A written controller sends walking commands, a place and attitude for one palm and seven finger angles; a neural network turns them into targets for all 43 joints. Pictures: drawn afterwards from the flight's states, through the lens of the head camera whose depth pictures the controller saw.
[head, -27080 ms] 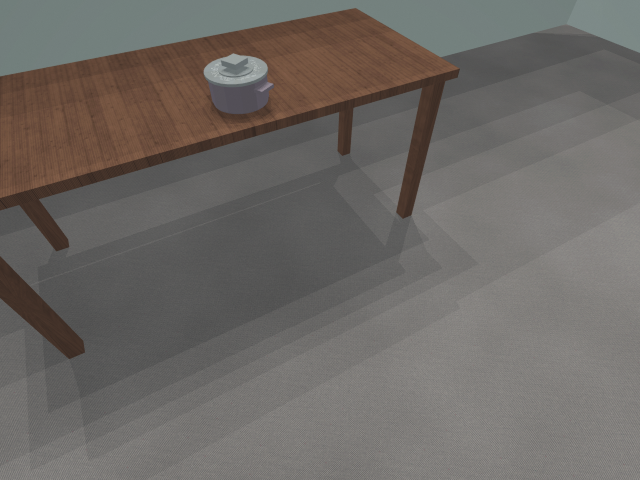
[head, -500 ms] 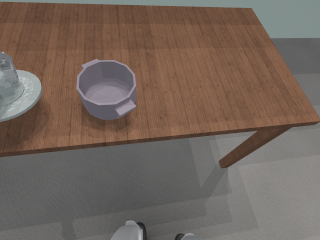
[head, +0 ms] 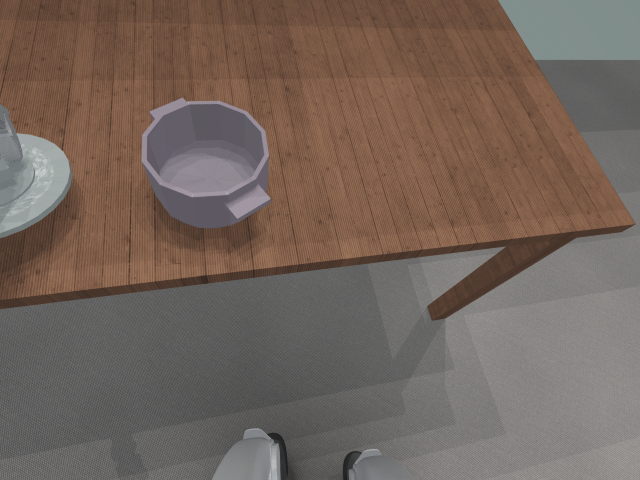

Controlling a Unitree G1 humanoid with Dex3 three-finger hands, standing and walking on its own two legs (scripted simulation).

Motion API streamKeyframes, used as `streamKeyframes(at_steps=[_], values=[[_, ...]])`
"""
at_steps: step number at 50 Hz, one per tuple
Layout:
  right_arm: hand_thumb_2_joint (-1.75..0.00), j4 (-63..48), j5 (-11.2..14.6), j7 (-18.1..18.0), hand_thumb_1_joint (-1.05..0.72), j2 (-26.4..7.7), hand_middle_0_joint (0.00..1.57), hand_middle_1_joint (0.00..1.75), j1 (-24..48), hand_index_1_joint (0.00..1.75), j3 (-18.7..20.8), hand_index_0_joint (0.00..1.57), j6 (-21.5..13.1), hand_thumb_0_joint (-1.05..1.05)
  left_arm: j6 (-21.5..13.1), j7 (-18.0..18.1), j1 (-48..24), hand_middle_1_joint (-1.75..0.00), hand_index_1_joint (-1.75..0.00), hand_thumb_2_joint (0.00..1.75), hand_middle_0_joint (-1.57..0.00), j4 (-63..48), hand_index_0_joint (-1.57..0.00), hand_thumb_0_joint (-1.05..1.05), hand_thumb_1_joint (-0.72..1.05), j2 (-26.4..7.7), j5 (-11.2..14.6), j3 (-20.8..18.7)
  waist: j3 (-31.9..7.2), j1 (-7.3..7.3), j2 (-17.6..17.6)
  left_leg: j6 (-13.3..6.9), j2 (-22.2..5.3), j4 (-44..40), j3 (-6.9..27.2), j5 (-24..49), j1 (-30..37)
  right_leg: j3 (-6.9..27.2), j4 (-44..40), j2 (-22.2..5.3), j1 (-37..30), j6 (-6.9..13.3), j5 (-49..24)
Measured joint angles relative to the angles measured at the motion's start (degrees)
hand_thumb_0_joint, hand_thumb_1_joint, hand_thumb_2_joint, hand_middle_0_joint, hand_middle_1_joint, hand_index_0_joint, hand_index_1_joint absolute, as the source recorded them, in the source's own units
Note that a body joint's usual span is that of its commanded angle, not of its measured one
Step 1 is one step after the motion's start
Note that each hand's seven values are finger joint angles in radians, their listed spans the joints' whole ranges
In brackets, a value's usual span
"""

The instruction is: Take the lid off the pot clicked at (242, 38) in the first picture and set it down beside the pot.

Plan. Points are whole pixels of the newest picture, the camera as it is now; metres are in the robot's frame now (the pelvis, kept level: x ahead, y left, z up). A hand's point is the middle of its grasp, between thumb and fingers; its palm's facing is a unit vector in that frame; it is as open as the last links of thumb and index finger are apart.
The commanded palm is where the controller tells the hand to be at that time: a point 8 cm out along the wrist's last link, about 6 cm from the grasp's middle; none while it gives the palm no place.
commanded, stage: lower the lid onto the table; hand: left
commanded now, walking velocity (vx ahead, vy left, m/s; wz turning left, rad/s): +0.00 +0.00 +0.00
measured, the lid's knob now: out of the picture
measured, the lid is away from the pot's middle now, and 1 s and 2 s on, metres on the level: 0.26 0.27 0.26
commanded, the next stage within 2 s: open the fingers wide in 0.46 s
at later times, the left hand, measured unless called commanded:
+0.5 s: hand out of the picture +0.46 +0.37 +0.02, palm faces -0.44 -0.14 -0.88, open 7.8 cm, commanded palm +0.54 +0.36 +0.08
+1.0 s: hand out of the picture +0.41 +0.38 +0.02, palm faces -0.46 -0.16 -0.87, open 7.7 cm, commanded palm +0.48 +0.35 +0.08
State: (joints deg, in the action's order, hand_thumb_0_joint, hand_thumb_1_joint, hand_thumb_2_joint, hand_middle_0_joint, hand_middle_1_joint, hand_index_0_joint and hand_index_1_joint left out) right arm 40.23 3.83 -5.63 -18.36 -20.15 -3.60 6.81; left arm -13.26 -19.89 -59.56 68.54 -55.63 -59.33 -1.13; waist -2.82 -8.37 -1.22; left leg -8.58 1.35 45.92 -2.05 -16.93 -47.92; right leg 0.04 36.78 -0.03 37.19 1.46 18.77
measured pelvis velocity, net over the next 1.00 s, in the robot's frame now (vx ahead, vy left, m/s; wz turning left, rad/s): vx -0.02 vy -0.01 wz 0.06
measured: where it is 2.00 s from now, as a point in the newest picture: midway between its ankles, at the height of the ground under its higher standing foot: outside the picture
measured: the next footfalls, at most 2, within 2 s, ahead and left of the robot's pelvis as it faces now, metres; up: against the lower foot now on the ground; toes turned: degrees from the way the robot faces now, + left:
none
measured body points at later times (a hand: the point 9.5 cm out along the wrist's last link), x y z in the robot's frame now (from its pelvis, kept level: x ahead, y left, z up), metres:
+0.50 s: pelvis -0.01 +0.00 -0.02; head +0.13 +0.07 +0.41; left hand +0.48 +0.38 +0.07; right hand +0.01 -0.28 -0.11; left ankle +0.04 +0.01 -0.70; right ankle -0.01 -0.21 -0.70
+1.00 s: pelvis -0.02 -0.01 -0.02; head +0.10 +0.05 +0.41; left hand +0.43 +0.38 +0.07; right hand +0.02 -0.29 -0.12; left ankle +0.04 +0.01 -0.70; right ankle -0.01 -0.21 -0.70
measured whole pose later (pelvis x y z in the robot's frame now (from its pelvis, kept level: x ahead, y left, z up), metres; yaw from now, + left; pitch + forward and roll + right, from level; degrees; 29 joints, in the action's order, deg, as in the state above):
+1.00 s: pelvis -0.02 -0.01 -0.02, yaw +4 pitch +19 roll -9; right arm 39.3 3.9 -3.7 -16.4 -19.0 -3.2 7.9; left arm -10.1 -18.4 -58.4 65.2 -50.3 -59.6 1.6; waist -4.0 -7.0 -1.9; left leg -7.3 2.6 53.9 2.3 -17.7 -55.2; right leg 0.8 45.6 2.6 43.8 1.9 22.1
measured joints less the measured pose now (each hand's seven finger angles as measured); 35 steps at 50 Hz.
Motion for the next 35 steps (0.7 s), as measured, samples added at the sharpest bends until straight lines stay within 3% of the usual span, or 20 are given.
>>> streamKeyframes(at_steps=[19,26,31,35], values=[[-0.90,-0.25,-0.74,0.73,-0.91,1.52,0.20,0.30,0.74,0.30,0.24,0.21,0.78,0.00,1.27,1.43,-2.38,-0.96,-1.03,0.83,-0.52,-1.50,-0.63,0.01,0.18,3.37,-0.89,1.24,-1.33,-0.40,-0.29,0.23,0.87,4.54,2.20,-0.95,-6.23,1.14,4.32,1.34,5.37,0.58,1.47],[-0.90,-0.62,-0.84,1.25,-0.91,1.89,0.20,0.30,1.11,0.30,0.15,0.20,0.83,0.00,3.25,2.68,-4.26,-0.96,-1.03,0.82,-0.52,-0.66,-0.63,0.01,0.18,4.26,-1.63,2.81,-1.44,-0.62,-0.80,0.53,0.89,6.36,2.94,-1.23,-8.09,0.96,6.25,1.99,7.33,0.86,1.91],[-0.90,-2.20,-0.81,2.22,-0.91,2.29,0.20,0.30,0.73,0.30,0.38,0.20,1.97,0.00,3.75,3.72,-1.43,-0.97,-1.04,0.82,-0.51,-1.44,-0.64,0.01,0.18,4.09,-0.96,-1.54,-1.90,-0.67,-0.98,0.46,0.68,7.44,2.60,-1.60,-8.82,1.81,7.07,2.41,8.03,0.19,2.90],[-0.90,-2.03,-0.77,3.31,-0.91,2.71,0.20,0.30,0.40,0.30,0.69,0.20,3.05,0.00,4.70,3.39,0.18,-0.97,-1.04,0.82,-0.49,-2.47,-0.64,0.01,0.20,5.51,-1.88,-0.98,-1.99,0.23,-1.30,0.61,0.77,7.51,2.98,-1.51,-8.18,1.74,7.26,2.59,7.32,0.41,2.91]])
